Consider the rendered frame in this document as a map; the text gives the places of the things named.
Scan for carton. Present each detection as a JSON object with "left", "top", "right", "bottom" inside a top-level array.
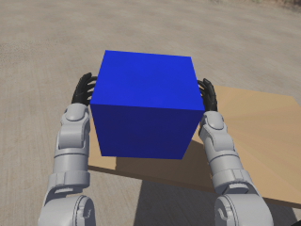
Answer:
[{"left": 89, "top": 50, "right": 205, "bottom": 160}]

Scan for right robot upper arm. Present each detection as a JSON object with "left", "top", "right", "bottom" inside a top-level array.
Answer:
[{"left": 214, "top": 193, "right": 273, "bottom": 226}]

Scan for left robot upper arm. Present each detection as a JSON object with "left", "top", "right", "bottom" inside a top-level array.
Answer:
[{"left": 39, "top": 195, "right": 96, "bottom": 226}]

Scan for robot right hand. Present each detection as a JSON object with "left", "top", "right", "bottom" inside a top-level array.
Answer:
[{"left": 197, "top": 78, "right": 218, "bottom": 113}]

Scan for robot left hand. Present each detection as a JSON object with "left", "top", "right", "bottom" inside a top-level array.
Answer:
[{"left": 71, "top": 73, "right": 98, "bottom": 106}]

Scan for right robot forearm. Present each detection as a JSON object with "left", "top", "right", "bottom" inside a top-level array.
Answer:
[{"left": 198, "top": 111, "right": 274, "bottom": 226}]

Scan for table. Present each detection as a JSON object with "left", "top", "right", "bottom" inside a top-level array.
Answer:
[{"left": 87, "top": 85, "right": 301, "bottom": 226}]

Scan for left robot forearm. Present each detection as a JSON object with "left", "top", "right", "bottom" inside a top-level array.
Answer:
[{"left": 38, "top": 103, "right": 90, "bottom": 226}]

